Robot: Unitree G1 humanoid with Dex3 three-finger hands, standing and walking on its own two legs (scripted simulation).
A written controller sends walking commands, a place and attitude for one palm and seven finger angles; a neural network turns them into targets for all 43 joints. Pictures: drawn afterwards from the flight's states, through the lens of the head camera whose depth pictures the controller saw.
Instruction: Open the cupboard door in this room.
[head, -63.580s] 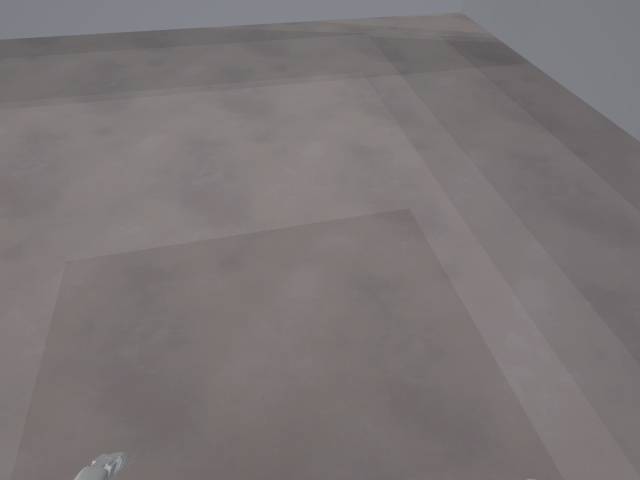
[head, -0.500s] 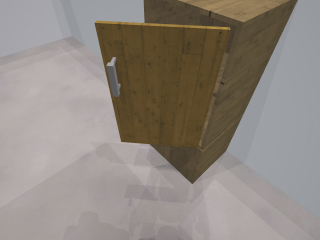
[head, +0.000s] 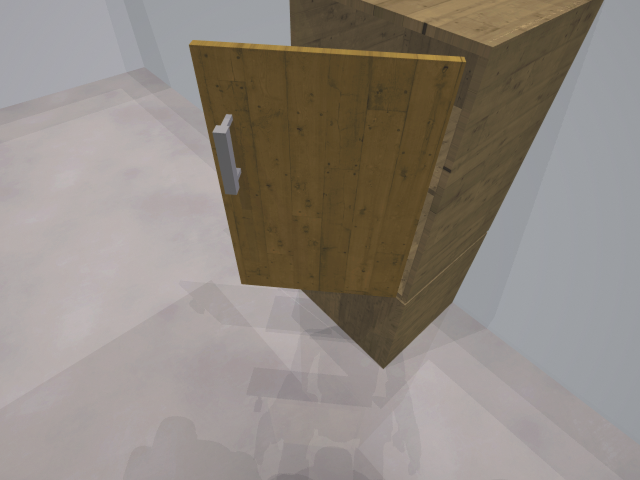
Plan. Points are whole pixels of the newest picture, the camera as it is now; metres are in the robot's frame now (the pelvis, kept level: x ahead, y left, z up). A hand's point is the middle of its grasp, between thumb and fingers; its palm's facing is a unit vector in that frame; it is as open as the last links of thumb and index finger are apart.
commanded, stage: shuffle to correct the standing spot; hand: left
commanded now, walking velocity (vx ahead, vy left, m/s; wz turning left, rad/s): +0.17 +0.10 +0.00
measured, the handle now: (230, 155) +0.59 +0.20 +0.08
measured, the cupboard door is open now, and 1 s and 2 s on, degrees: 43 43 43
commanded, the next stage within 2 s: come to a stop and stand still in 0.04 s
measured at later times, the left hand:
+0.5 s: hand out of the picture +0.02 +0.19 -0.19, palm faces +0.04 -0.99 -0.15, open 7.4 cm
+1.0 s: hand out of the picture +0.06 +0.22 -0.17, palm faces +0.04 -0.96 -0.29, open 7.4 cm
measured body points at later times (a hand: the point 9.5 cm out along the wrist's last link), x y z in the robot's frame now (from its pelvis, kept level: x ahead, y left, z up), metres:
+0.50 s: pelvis +0.03 +0.03 +0.00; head +0.05 +0.04 +0.45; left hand +0.02 +0.24 -0.17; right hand -0.01 -0.16 -0.16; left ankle -0.02 +0.10 -0.74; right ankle +0.04 -0.10 -0.74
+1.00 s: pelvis +0.01 +0.01 -0.01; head -0.01 +0.00 +0.44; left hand +0.06 +0.27 -0.15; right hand +0.06 -0.26 -0.15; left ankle -0.02 +0.10 -0.74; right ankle +0.04 -0.10 -0.74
